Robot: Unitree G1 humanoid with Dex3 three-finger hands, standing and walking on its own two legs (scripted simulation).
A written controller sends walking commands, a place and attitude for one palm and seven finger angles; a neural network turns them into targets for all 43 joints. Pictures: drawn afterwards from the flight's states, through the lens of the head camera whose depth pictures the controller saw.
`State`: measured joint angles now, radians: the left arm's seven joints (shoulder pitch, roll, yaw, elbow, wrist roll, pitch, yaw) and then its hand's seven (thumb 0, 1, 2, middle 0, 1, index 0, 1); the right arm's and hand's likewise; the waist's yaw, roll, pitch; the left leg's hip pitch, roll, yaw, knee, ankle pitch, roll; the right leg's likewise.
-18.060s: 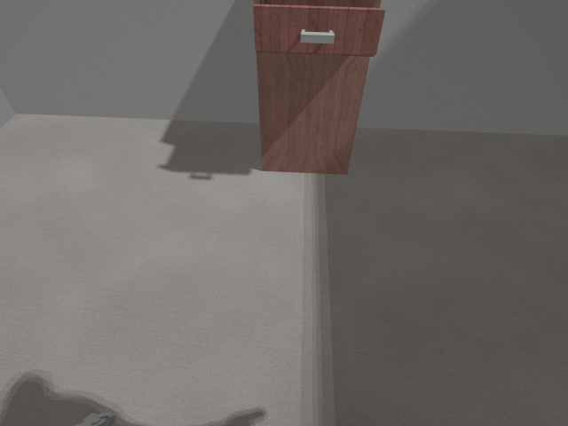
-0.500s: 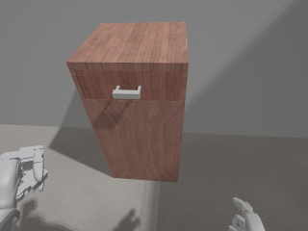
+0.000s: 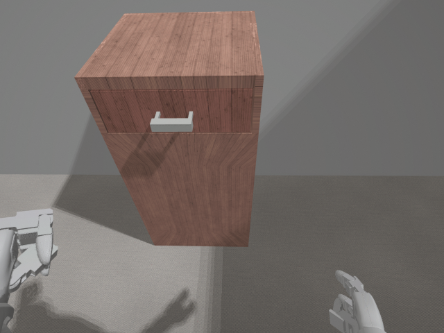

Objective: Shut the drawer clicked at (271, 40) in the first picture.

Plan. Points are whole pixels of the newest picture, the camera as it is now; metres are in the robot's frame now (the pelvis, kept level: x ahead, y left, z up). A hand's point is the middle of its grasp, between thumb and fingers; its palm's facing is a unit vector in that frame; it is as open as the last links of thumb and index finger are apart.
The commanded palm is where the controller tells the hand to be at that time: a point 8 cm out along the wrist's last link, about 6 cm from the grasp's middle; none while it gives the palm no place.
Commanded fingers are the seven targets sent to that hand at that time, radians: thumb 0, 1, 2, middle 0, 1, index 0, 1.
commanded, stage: step back with the hand held close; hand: left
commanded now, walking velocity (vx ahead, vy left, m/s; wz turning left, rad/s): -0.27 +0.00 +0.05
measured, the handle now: (173, 119) +0.61 +0.19 +0.03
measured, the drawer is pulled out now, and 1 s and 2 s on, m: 0.00 0.00 0.00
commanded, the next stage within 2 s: stop stepping back and stand still in 0.92 s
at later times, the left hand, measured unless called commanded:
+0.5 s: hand out of the picture +0.10 +0.26 +0.15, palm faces +0.37 -0.77 -0.52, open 3.3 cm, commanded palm +0.04 +0.30 +0.17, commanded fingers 0.00 0.90 0.90 -1.40 -1.60 -1.40 -1.60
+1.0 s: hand out of the picture +0.00 +0.26 +0.17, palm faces +0.39 -0.81 -0.44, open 3.3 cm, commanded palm -0.05 +0.29 +0.17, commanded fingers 0.00 0.90 0.90 -1.40 -1.60 -1.40 -1.60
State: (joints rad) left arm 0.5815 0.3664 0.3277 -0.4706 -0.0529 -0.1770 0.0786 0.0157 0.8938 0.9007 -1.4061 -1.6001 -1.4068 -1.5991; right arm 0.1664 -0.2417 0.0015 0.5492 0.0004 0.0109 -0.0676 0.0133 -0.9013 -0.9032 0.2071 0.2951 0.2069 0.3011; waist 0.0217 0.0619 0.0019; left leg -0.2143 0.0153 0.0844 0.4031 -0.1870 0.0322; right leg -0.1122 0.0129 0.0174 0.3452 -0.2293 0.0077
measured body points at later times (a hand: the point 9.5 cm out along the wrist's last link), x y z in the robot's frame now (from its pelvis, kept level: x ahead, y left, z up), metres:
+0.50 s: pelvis -0.08 +0.01 -0.02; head -0.06 +0.01 +0.43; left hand +0.08 +0.30 +0.18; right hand +0.10 -0.22 -0.09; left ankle +0.02 +0.10 -0.74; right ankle -0.03 -0.12 -0.74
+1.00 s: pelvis -0.19 +0.02 -0.02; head -0.16 +0.03 +0.43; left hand -0.03 +0.30 +0.19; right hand +0.00 -0.21 -0.10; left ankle +0.00 +0.10 -0.73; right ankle -0.25 -0.11 -0.75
